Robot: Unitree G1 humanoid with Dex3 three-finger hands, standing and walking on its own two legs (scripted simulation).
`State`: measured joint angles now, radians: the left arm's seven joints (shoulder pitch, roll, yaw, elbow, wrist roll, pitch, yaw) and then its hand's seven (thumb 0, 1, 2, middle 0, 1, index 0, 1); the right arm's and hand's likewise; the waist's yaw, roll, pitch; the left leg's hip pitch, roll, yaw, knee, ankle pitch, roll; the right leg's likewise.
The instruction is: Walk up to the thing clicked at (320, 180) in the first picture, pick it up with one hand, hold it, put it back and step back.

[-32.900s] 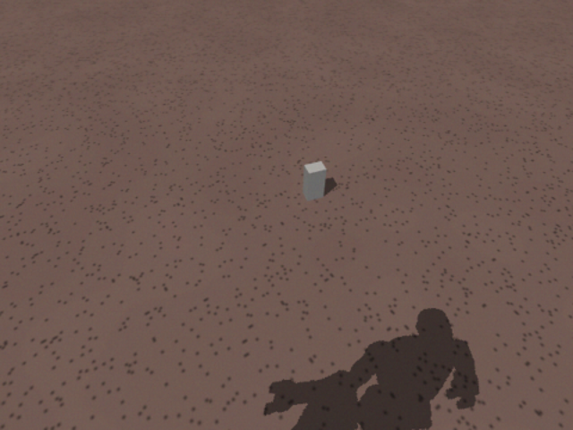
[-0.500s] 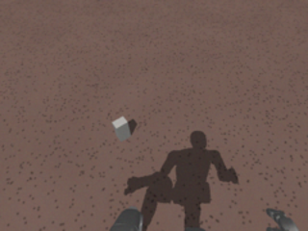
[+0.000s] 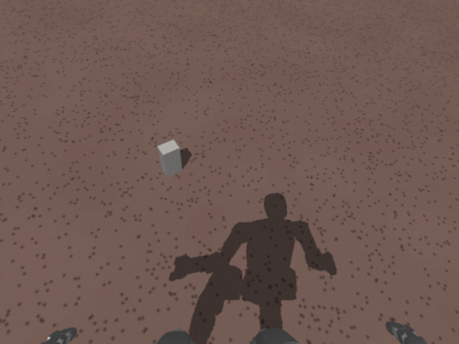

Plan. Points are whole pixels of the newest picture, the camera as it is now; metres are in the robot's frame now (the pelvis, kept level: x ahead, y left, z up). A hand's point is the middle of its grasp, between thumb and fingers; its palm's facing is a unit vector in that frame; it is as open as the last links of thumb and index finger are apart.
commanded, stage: step back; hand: left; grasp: from the side
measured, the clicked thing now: (170, 158) +0.98 +0.27 -0.67
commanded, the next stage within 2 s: stand in 1.20 s
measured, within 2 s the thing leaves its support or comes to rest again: neither
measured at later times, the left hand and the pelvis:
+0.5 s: hand out of the picture -0.01 +0.27 -0.14, palm faces +0.03 -0.91 -0.41, open 7.4 cm; pelvis -0.06 -0.01 +0.00, yaw +2 degrees
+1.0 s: hand out of the picture +0.07 +0.25 -0.15, palm faces +0.10 -0.94 -0.34, open 7.4 cm; pelvis -0.01 -0.01 +0.00, yaw +5 degrees
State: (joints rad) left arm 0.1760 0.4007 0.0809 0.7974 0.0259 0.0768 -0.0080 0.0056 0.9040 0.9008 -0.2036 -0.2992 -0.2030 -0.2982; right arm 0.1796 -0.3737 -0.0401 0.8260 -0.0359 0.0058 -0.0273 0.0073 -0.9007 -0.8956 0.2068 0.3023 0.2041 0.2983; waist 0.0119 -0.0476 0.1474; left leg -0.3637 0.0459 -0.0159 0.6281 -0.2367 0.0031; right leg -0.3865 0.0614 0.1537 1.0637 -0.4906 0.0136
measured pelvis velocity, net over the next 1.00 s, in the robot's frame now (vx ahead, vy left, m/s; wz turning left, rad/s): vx -0.01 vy -0.01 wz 0.08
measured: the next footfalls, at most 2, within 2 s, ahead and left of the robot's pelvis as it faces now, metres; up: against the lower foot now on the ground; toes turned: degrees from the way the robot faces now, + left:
right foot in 0.08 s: -0.02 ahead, -0.17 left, +0.00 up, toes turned +2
left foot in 0.36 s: -0.01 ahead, +0.11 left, +0.00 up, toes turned -1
